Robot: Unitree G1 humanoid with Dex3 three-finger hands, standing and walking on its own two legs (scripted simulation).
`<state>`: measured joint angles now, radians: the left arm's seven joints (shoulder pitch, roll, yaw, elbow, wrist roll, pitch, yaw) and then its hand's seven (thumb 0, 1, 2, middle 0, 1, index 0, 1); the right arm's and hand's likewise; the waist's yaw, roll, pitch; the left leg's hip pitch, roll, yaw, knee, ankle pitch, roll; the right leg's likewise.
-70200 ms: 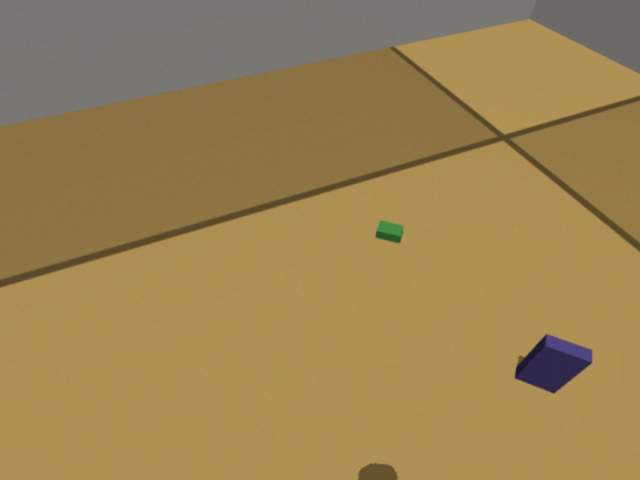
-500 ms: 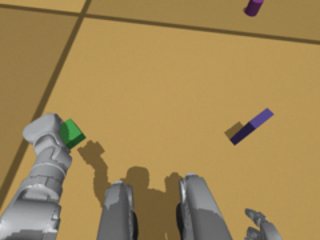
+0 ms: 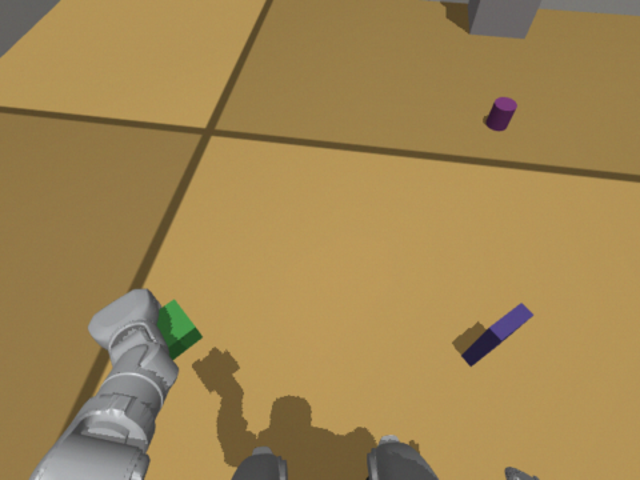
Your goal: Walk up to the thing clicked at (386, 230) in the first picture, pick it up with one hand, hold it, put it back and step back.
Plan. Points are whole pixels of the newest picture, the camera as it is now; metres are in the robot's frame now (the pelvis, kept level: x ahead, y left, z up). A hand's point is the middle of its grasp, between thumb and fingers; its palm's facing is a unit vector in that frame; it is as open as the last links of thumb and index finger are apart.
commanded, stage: lift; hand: left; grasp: from above
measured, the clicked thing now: (159, 339) +0.35 +0.24 -0.13
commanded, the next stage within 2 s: hold in 0.24 s
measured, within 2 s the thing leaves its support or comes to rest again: neither
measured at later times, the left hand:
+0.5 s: hand (140, 321) +0.34 +0.23 -0.02, palm faces -0.37 -0.26 -0.89, open 9.1 cm
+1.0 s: hand (136, 317) +0.33 +0.22 +0.01, palm faces -0.35 -0.26 -0.90, open 9.1 cm
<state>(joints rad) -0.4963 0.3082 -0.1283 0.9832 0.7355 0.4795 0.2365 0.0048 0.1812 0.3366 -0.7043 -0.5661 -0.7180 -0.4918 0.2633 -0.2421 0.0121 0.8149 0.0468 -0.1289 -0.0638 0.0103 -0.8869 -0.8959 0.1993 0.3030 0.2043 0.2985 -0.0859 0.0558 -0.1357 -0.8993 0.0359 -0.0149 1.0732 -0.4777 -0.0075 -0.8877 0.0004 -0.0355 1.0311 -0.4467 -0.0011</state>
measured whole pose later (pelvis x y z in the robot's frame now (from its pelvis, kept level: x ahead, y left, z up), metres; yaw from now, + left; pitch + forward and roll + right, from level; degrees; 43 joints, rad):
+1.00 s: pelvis +0.03 -0.01 +0.06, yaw +0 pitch +6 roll +0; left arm -0.41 0.23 -0.22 0.86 0.77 0.53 0.18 0.00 0.24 0.26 -0.74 -0.44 -0.74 -0.39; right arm 0.23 -0.27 0.00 0.79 0.05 -0.10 0.01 0.01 -0.89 -0.90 0.20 0.30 0.20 0.30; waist -0.01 0.05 -0.07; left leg -0.40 0.02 0.01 0.61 -0.32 -0.01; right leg -0.42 -0.01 -0.01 0.63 -0.31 0.00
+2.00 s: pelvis +0.02 +0.00 +0.07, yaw +0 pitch +3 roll +0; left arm -0.43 0.21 -0.26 0.82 0.75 0.64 0.16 0.00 0.22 0.29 -0.72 -0.49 -0.73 -0.44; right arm 0.20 -0.26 0.03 0.78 0.05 -0.13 0.04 0.01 -0.90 -0.90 0.20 0.30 0.20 0.30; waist 0.00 0.06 -0.05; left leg -0.33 0.02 0.02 0.55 -0.28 -0.01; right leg -0.34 -0.01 -0.01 0.56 -0.27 0.00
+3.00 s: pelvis -0.02 +0.00 -0.07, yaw -1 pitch +27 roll -2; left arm -0.80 0.31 -0.01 1.37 0.81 0.39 0.54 0.00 0.22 0.27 -0.78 -0.40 -0.78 -0.35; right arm 0.23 -0.29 -0.03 0.81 -0.04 -0.15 0.10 0.01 -0.87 -0.89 0.20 0.30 0.20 0.30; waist -0.14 0.02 -0.18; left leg -1.30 0.04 -0.01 1.38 -0.55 0.00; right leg -1.29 0.00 -0.02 1.34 -0.52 0.01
